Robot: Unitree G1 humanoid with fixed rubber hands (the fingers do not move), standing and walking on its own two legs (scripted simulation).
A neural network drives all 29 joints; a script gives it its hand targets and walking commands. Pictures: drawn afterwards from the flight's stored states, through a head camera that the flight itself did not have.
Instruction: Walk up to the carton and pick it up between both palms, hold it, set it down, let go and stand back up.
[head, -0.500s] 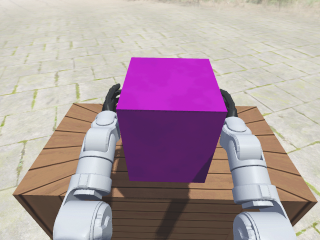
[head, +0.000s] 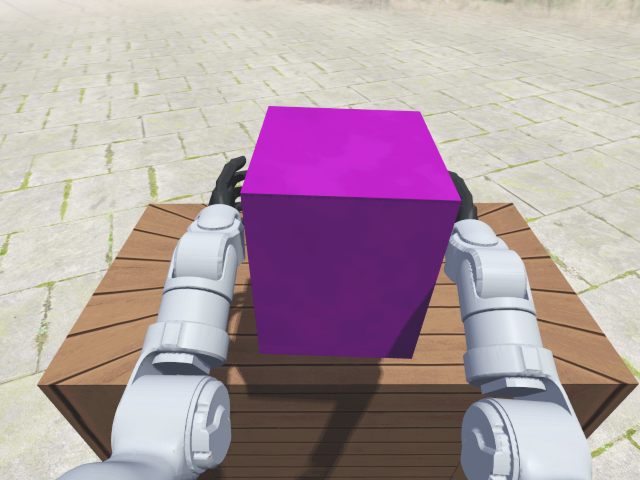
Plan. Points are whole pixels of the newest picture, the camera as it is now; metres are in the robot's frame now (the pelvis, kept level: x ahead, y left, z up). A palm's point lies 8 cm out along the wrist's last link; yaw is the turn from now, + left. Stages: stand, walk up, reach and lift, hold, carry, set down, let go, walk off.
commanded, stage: reach and lift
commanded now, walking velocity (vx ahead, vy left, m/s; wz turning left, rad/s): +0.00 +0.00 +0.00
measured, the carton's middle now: (340, 232) +0.40 -0.01 +0.17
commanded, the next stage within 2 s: hold in 0.52 s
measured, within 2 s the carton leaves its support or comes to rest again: neither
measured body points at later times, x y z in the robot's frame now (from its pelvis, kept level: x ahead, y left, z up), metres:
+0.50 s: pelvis +0.03 -0.02 +0.01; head -0.01 -0.02 +0.46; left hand +0.39 +0.13 +0.17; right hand +0.38 -0.17 +0.17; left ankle +0.06 +0.11 -0.75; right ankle +0.05 -0.14 -0.75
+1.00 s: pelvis +0.01 +0.00 +0.00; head -0.01 +0.00 +0.45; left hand +0.43 +0.13 +0.19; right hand +0.41 -0.16 +0.18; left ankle +0.06 +0.11 -0.75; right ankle +0.05 -0.14 -0.75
